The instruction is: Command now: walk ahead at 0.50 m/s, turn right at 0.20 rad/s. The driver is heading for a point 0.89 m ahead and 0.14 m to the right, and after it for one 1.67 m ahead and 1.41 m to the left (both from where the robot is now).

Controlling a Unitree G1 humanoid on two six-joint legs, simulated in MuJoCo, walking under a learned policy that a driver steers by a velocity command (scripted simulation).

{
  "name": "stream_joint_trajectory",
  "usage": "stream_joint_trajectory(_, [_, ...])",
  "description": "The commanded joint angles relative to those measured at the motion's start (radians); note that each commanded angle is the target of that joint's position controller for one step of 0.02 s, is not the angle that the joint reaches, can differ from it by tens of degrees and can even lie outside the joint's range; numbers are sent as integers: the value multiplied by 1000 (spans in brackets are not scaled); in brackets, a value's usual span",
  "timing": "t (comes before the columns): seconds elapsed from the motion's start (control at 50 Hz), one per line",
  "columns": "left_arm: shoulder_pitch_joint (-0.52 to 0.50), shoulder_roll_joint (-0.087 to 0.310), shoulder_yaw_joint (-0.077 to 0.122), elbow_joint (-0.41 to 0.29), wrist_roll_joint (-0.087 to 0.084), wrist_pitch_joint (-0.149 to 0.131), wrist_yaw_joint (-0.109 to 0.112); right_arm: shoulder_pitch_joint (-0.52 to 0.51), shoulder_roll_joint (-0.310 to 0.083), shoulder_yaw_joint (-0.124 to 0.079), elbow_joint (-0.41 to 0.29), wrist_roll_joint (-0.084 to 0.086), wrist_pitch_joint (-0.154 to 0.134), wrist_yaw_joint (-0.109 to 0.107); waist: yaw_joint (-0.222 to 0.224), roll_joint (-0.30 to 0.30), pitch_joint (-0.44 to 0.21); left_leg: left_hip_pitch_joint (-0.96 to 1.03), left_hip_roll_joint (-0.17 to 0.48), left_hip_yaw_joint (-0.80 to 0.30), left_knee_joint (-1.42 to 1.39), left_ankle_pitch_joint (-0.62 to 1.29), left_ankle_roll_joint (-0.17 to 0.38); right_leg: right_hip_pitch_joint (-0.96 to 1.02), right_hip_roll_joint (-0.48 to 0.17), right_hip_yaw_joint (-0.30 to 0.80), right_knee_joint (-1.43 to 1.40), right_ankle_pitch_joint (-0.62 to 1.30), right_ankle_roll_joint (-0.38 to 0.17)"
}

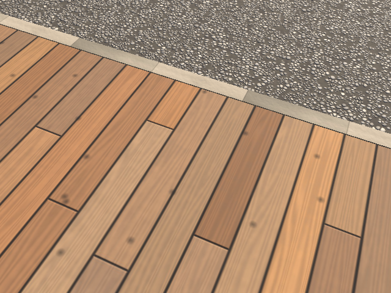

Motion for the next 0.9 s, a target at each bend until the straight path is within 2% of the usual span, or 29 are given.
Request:
stream_joint_trajectory(0.02, [-136, 46, 1, -92, -3, -17, -4, 75, -111, -13, -6, -9, -12, -14, -35, 102, 56, 16, 299, -36, -30, 576, 34, -26, 52, -33, -89, 36, -33])
stream_joint_trajectory(0.06, [-146, 46, -1, -102, 0, -22, -6, 73, -113, -8, 3, -12, -13, -24, -25, 106, 58, 63, 318, -2, 4, 691, 24, 11, 82, -58, -149, -1, -63])
stream_joint_trajectory(0.1, [-85, 59, 6, -87, 5, -24, 0, 45, -136, -9, 2, -15, -15, -35, 16, 130, 17, 92, 332, 35, 120, 1001, 6, 122, 139, -103, -173, -90, -104])
stream_joint_trajectory(0.12, [-15, 73, 13, -67, 7, -26, 5, 36, -153, -12, 1, -17, -11, -40, 50, 145, -24, 107, 339, 48, 230, 1138, -1, 189, 170, -118, -175, -145, -125])
stream_joint_trajectory(0.14, [103, 96, 24, -31, 9, -31, 8, 24, -170, -17, -5, -21, -4, -42, 100, 151, -85, 97, 341, 57, 394, 1173, -3, 297, 196, -117, -203, -178, -148])
stream_joint_trajectory(0.16, [250, 121, 39, 13, 19, -38, 12, -3, -184, -20, -19, -14, 1, -40, 175, 133, -154, -8, 323, 82, 615, 1034, -13, 494, 188, -76, -285, -138, -182])
stream_joint_trajectory(0.18, [381, 224, 73, 34, 33, -36, 25, -14, -152, -10, -68, 5, -7, -33, 219, 11, -256, -278, 246, 121, 975, 666, -43, 756, -23, 220, -307, -190, -279])
stream_joint_trajectory(0.2, [319, 266, 86, 21, 10, -22, 21, 18, -113, -11, -103, 13, -19, -12, 130, -197, -326, -652, 14, 25, 1299, -246, -82, 954, -235, 755, -433, -85, -426])
stream_joint_trajectory(0.22, [252, 253, 85, 18, -22, -18, 11, -39, -145, -12, -120, -11, -27, -6, 117, -37, -260, -755, 97, -130, 1329, -188, -62, 899, -213, 699, -463, -121, -423])
stream_joint_trajectory(0.24, [197, 197, 72, 8, -20, -17, 14, -96, -139, -8, -142, -4, -39, 0, 103, 25, -142, -780, 145, -127, 1276, -112, -66, 766, -194, 577, -489, -116, -393])
stream_joint_trajectory(0.26, [158, 139, 56, 7, -13, -17, 17, -102, -133, -9, -144, 0, -41, -2, 58, 97, -36, -740, 178, -110, 1183, -80, -75, 617, -155, 477, -515, 48, -345])
stream_joint_trajectory(0.28, [142, 115, 46, 9, -16, -24, 24, -109, -126, -9, -156, -11, -26, -6, 29, 108, -5, -684, 197, -108, 1121, -84, -97, 527, -111, 397, -511, 241, -316])
stream_joint_trajectory(0.32, [146, 125, 43, 10, -19, -41, 26, -73, -98, -2, -162, -27, 14, -8, -1, 74, -30, -596, 195, -90, 1038, -97, -136, 450, -58, 283, -493, 522, -290])
stream_joint_trajectory(0.36, [164, 167, 52, 12, -18, -49, 24, -82, -86, 2, -182, -26, 36, -10, -9, 44, -57, -586, 179, -63, 948, -64, -163, 435, -14, 226, -469, 680, -272])
stream_joint_trajectory(0.38, [171, 177, 55, 8, -17, -45, 24, -102, -86, 3, -194, -24, 42, -10, -5, 29, -71, -589, 172, -52, 900, -36, -171, 438, 5, 212, -458, 704, -256])
stream_joint_trajectory(0.44, [198, 158, 47, 3, -21, -28, 30, -175, -86, 8, -223, -16, 51, -9, 31, -16, -98, -594, 163, -30, 751, 73, -174, 481, 43, 175, -430, 717, -181])
stream_joint_trajectory(0.48, [228, 151, 44, 6, -20, -18, 38, -227, -88, 12, -241, -10, 54, -8, 63, -34, -109, -599, 163, -31, 678, 136, -164, 533, 39, 186, -417, 697, -143])
stream_joint_trajectory(0.54, [249, 149, 41, 8, -9, -5, 50, -273, -100, 16, -252, -4, 52, -12, 94, -35, -103, -605, 155, -42, 589, 142, -146, 611, 10, 219, -386, 672, -135])
stream_joint_trajectory(0.58, [237, 149, 39, 6, 1, 0, 54, -263, -111, 15, -247, -3, 45, -17, 90, -37, -90, -566, 142, -50, 527, 88, -126, 629, -10, 244, -346, 676, -141])
stream_joint_trajectory(0.62, [204, 153, 37, 1, 0, 0, 58, -194, -125, 10, -222, -3, 35, -25, 58, -35, -79, -465, 127, -57, 411, 61, -92, 620, -18, 276, -283, 668, -135])
stream_joint_trajectory(0.64, [179, 155, 35, -1, -11, -4, 60, -136, -126, 8, -202, -8, 26, -30, 18, -17, -80, -368, 127, -59, 285, 149, -72, 599, 2, 273, -220, 632, -115])
stream_joint_trajectory(0.66, [170, 142, 28, -13, -21, -14, 58, -74, -149, 4, -186, -16, 11, -37, -7, 43, -124, -204, 209, -136, 222, 464, -43, 529, 46, 257, -124, 487, -82])
stream_joint_trajectory(0.68, [260, 88, 14, -30, -28, -21, 58, -45, -221, -7, -199, -12, 9, -40, 35, 223, -225, -16, 458, -359, 289, 1021, 71, 408, 155, 183, 77, -62, -46])
stream_joint_trajectory(0.7, [325, 103, 20, 6, -28, 4, 63, -55, -174, 3, -196, 15, 31, -33, 32, 271, -307, -23, 565, -497, 271, 1089, 212, 353, 252, 122, 198, -633, -28])
stream_joint_trajectory(0.72, [283, 138, 26, 24, -7, 23, 63, -89, -134, 15, -202, 16, 38, -25, 42, 158, -228, -116, 527, -480, 227, 870, 219, 321, 224, 147, 276, -643, -26])
stream_joint_trajectory(0.74, [232, 125, 24, 26, 1, 34, 60, -141, -104, 26, -206, 8, 43, -25, 50, 114, -154, -201, 470, -409, 186, 680, 180, 316, 204, 158, 277, -589, -16])
stream_joint_trajectory(0.76, [207, 107, 19, 28, -2, 45, 56, -188, -83, 36, -209, -2, 49, -29, 67, 114, -112, -273, 418, -343, 140, 537, 133, 340, 181, 160, 228, -539, -3])
stream_joint_trajectory(0.8, [222, 85, 7, 50, 0, 65, 50, -229, -99, 36, -196, -9, 56, -34, 91, 192, -78, -358, 327, -235, 97, 375, 75, 419, 168, 111, 109, -472, 26])
stream_joint_trajectory(0.9, [180, 71, -8, 91, -11, 76, 60, -177, -140, 22, -146, -2, 68, -28, 53, 189, -104, -312, 309, -247, 95, 106, 54, 481, 151, 51, -169, -371, 29])
Keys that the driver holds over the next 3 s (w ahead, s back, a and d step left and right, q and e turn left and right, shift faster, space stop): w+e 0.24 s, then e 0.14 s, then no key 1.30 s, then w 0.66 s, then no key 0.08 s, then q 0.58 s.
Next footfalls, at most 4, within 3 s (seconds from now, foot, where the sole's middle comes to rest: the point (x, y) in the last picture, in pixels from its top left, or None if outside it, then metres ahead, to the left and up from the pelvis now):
0.16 right None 0.26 -0.10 -0.78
0.66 left None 0.47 0.01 -0.78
0.98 right None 0.32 -0.17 -0.78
2.46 right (252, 204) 0.81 -0.24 -0.78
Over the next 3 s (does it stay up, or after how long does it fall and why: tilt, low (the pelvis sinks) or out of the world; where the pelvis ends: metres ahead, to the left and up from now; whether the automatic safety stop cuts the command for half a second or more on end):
stays up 0.76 -0.14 -0.01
